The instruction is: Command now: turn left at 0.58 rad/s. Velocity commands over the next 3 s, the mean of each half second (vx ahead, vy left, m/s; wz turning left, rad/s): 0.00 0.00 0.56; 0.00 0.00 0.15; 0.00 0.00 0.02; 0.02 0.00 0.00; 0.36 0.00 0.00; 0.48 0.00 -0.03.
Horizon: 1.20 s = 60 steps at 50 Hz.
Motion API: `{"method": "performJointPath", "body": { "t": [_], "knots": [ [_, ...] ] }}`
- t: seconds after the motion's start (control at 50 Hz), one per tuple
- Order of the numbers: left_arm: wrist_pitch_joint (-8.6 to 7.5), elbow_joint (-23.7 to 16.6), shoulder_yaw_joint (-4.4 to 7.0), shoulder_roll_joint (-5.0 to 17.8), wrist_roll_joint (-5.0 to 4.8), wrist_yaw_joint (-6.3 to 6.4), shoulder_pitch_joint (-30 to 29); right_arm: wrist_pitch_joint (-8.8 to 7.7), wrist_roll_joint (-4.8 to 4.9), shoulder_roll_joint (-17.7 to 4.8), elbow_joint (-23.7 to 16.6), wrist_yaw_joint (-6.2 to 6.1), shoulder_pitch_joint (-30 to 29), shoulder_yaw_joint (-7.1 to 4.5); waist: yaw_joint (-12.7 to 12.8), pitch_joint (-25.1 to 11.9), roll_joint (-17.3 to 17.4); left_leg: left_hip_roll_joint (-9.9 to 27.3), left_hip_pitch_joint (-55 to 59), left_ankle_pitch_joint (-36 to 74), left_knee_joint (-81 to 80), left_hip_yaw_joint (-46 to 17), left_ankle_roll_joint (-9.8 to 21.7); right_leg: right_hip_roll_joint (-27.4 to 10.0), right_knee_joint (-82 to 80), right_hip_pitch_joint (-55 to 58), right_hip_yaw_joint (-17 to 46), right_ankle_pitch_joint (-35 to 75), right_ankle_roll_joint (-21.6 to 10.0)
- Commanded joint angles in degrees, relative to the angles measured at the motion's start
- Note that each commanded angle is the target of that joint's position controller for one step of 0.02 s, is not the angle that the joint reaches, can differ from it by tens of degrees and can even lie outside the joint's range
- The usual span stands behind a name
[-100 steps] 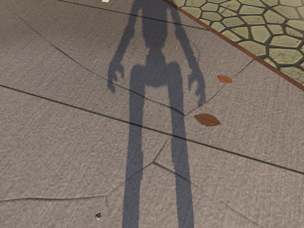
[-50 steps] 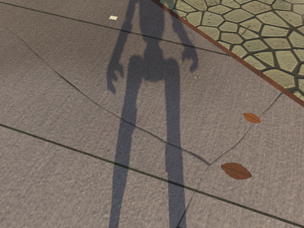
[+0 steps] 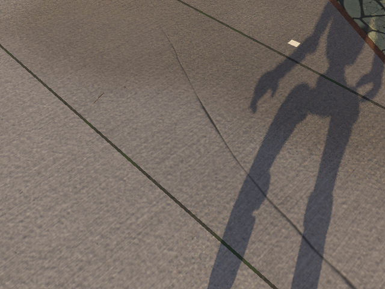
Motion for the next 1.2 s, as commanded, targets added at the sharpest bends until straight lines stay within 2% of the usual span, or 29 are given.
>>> {"method": "performJointPath", "body": {
  "t": [0.02,0.04,0.06,0.08,0.1,0.12,0.14,0.16,0.18,0.24,0.32,0.46,0.5,0.52,0.54,0.56,0.58,0.6,0.66,0.72,0.76,0.8,0.82,0.84,0.86,0.88,0.9,0.96,1.2],
  "knots": [
    [-0.68,-2.8,3.62,12.7,-1.31,-0.39,-0.8,-0.36,0.04,-5.2,-5.1,0.74,0.2,-1.78,-0.8,-5.8,-10.8,-1.4,3.2,4.2,-11.1,3.3,3.2,-13.8,-2.4,7.4,8.3,23.3,-10.9],
    [-0.78,-2.5,3.50,12.0,-1.85,-0.47,-0.8,-0.32,-0.07,-5.4,-4.3,0.75,2.3,-2.17,-2.2,-6.3,-9.7,-2.6,8.1,9.6,-17.7,3.9,5.0,-12.7,0.9,5.4,6.5,20.9,-8.6],
    [-1.03,-1.2,2.98,9.7,-1.47,-0.77,2.5,-0.32,-0.20,-7.5,-3.6,0.21,4.6,-3.07,-2.6,-7.5,-5.1,-2.4,16.2,17.7,-22.5,1.0,7.1,-10.3,7.2,0.3,3.0,14.6,-4.6],
    [-1.16,-2.6,1.77,5.9,1.26,-1.17,2.6,-0.46,-0.23,-13.7,-4.3,-0.79,6.7,-4.71,-2.1,-8.8,10.1,10.3,27.1,38.1,-23.1,-16.5,11.9,-4.1,23.9,-14.5,-2.2,-7.1,1.0],
    [-1.41,-5.9,1.46,5.3,1.75,-0.81,-1.3,-1.52,-2.02,-16.6,-6.0,-0.52,5.2,-4.70,-3.0,-9.5,17.5,21.4,25.3,46.6,-22.7,-30.2,24.2,3.3,36.7,-26.2,3.0,-25.6,3.8],
    [-1.33,-6.2,2.45,8.6,0.89,-0.51,-4.3,-2.78,-2.43,-13.1,-5.6,0.07,6.0,-3.95,-5.8,-11.0,10.2,19.2,23.4,41.7,-24.1,-27.4,25.4,2.4,43.4,-26.3,9.3,-24.5,3.6],
    [-1.12,-6.1,2.83,9.2,-0.17,-0.38,-4.2,-3.57,-2.23,-11.7,-5.1,0.05,3.4,-3.27,-3.8,-8.6,8.5,15.4,21.0,37.4,-24.1,-22.1,21.7,1.5,44.3,-26.2,10.6,-19.6,2.7],
    [-0.91,-4.9,3.03,8.9,0.04,0.09,-2.9,-3.72,-1.38,-10.6,-5.3,-0.24,0.3,-3.12,-2.3,-7.5,5.6,12.0,19.4,32.1,-23.9,-19.1,18.4,1.0,42.2,-26.0,11.3,-15.1,2.5],
    [-0.65,-4.6,3.28,9.5,0.57,0.43,-2.2,-3.55,-0.54,-9.5,-5.6,-0.52,-1.7,-2.58,-1.5,-6.8,6.1,10.8,17.6,31.5,-24.1,-18.0,17.2,1.2,40.7,-25.3,11.3,-12.0,2.8],
    [-0.88,-4.4,3.02,8.0,0.50,0.08,-0.3,-3.31,-1.04,-9.4,-6.0,-1.18,-2.0,-2.23,-0.5,-8.1,6.7,8.8,15.4,30.7,-24.5,-17.4,17.4,3.3,37.7,-21.4,10.9,-7.1,3.7],
    [-1.17,-5.5,2.36,6.6,0.37,-0.10,-2.6,-2.97,-0.81,-10.6,-5.6,-1.83,-1.0,-2.69,-2.0,-7.7,7.4,8.1,15.5,23.4,-24.1,-20.7,17.4,4.5,26.0,-19.4,11.9,-6.0,4.2],
    [-2.22,-6.3,2.31,6.9,-0.31,-1.60,-1.9,-2.12,-0.89,-10.2,-5.6,-1.17,-2.2,-2.35,-2.8,-8.0,8.8,7.6,12.4,21.7,-21.4,-26.8,16.9,5.6,13.6,-9.9,11.3,-7.3,2.7],
    [-2.71,-6.1,2.12,6.0,-0.16,-2.19,0.1,-1.84,-0.45,-9.2,-5.4,-1.21,-3.4,-1.79,-1.0,-8.3,8.2,6.0,11.4,22.7,-19.1,-26.7,15.1,5.7,3.7,-4.0,10.2,-1.2,1.3],
    [-2.94,-6.0,2.12,6.1,0.38,-2.29,1.1,-1.84,-0.27,-8.2,-5.0,-1.33,-2.7,-1.40,-0.3,-8.1,7.0,4.2,9.4,19.5,-18.1,-25.8,12.8,4.3,-2.8,0.7,10.8,6.1,0.0],
    [-2.99,-6.7,2.51,9.0,1.50,-2.05,1.7,-2.11,-1.05,-5.9,-4.7,-1.39,-0.3,-0.67,-1.5,-9.1,0.8,0.6,5.6,10.2,-12.8,-21.9,9.2,-3.6,-5.2,5.9,17.8,12.6,-2.7],
    [-2.58,-7.0,2.98,12.7,2.10,-1.72,-0.8,-2.60,-1.43,-4.8,-4.6,-1.28,3.2,-0.44,-5.6,-7.1,-11.7,-8.1,-1.1,-5.9,-5.3,-12.2,5.5,-12.0,-5.9,6.6,27.4,23.2,-9.9],
    [-2.76,-7.1,2.34,9.9,2.56,-1.71,-0.8,-2.98,-1.78,-8.1,-5.0,-1.66,0.4,-1.39,-2.7,-7.0,-14.4,-6.8,-1.6,-14.5,3.4,-9.8,2.7,-17.5,-8.1,1.8,33.8,20.7,-17.1],
    [-2.96,-7.6,1.93,8.8,2.19,-1.59,-1.6,-2.88,-1.05,-10.9,-4.5,-1.92,-0.8,-2.53,-1.9,-5.5,-11.2,-5.9,-2.6,-14.0,11.0,-10.3,1.5,-15.9,-8.5,1.3,32.3,17.7,-17.5],
    [-2.94,-7.4,1.15,7.1,0.23,-1.10,-4.1,-1.51,-1.00,-7.1,-2.1,-2.15,1.0,-2.15,-2.8,-3.8,-8.2,-5.0,-4.0,-8.5,15.7,-10.8,-0.9,-10.2,-6.6,2.1,24.0,16.5,-13.2],
    [-1.91,-6.8,0.79,6.0,0.38,-1.22,-4.0,-1.71,-0.97,-2.2,-1.9,-1.57,-0.1,-0.27,-2.0,-4.8,-10.3,-2.9,2.0,-6.2,1.8,-4.7,-1.6,-5.7,-4.9,3.1,17.7,19.7,-11.4],
    [-1.20,-6.1,1.04,7.1,0.34,-1.25,-1.3,-2.02,-0.46,-2.3,-1.7,-1.38,-1.3,-0.17,-0.3,-6.1,-11.6,-2.8,5.6,-3.7,-7.5,-2.8,-1.5,-6.0,-3.5,5.0,18.3,21.8,-12.0],
    [-0.96,-5.6,0.70,6.9,-0.45,-1.39,-0.9,-2.13,-0.48,-2.8,0.1,-1.26,1.7,-0.44,-1.9,-6.1,-10.4,-3.5,12.5,8.8,-22.7,-1.3,0.0,-5.4,-2.0,4.0,18.1,21.0,-10.5],
    [-1.44,-5.0,0.45,6.4,-0.48,-1.53,1.2,-2.14,-1.08,-4.1,0.3,-1.34,1.7,-0.55,-1.5,-6.2,-8.9,-2.3,16.7,14.4,-25.6,-3.5,1.3,-5.0,-2.2,1.8,18.4,18.5,-8.2],
    [-2.31,-5.0,0.02,5.6,0.50,-1.94,2.0,-2.08,-1.63,-7.1,-0.4,-1.80,2.1,-0.95,-0.6,-7.5,-4.2,2.2,21.3,24.2,-23.4,-8.1,3.0,-3.6,-0.7,-1.4,16.8,14.0,-5.0],
    [-3.11,-5.0,-0.27,4.3,1.22,-2.35,3.7,-1.97,-1.98,-9.4,0.5,-1.82,1.3,-1.53,2.2,-7.6,4.1,3.5,18.5,21.9,-19.2,-9.2,6.0,1.1,-1.0,-1.6,11.6,6.1,-1.9],
    [-3.26,-4.8,-0.61,4.3,1.63,-2.42,0.6,-2.16,-2.10,-5.6,0.4,-1.24,0.3,-0.86,0.1,-7.0,4.7,2.7,13.9,13.6,-19.8,-9.1,7.4,2.2,-0.3,1.8,9.6,3.1,0.4],
    [-3.16,-4.6,-0.28,5.6,1.34,-2.41,-1.1,-2.40,-2.46,-3.8,0.3,-0.93,0.2,-0.20,-1.0,-5.0,2.4,2.0,11.7,9.7,-21.0,-8.9,7.0,2.4,0.7,1.4,9.6,2.7,0.7],
    [-2.31,-4.2,-0.37,4.7,0.82,-1.69,-1.0,-3.59,-2.31,-4.1,1.5,-1.06,1.0,0.01,-0.8,-2.2,4.0,1.3,9.5,10.6,-21.1,-8.5,5.4,2.1,1.6,0.8,9.8,5.4,0.2],
    [-1.86,1.2,-0.14,4.6,0.46,-0.47,1.6,-4.48,-1.96,-2.3,3.9,-1.44,2.9,0.95,-1.0,-1.7,0.3,0.1,9.3,11.0,-20.8,-7.8,5.7,1.9,1.4,1.7,9.9,6.9,1.7]
  ]
}}
Next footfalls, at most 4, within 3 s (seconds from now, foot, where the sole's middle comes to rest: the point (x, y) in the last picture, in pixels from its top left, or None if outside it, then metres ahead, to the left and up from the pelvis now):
0.06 left None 0.04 0.13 -0.78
0.54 right None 0.09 -0.09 -0.78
0.84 left None -0.03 0.16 -0.78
2.60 left None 0.36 0.27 -0.78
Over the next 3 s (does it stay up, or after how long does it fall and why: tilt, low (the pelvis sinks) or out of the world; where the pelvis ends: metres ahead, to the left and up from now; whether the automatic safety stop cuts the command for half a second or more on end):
stays up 0.43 0.20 0.00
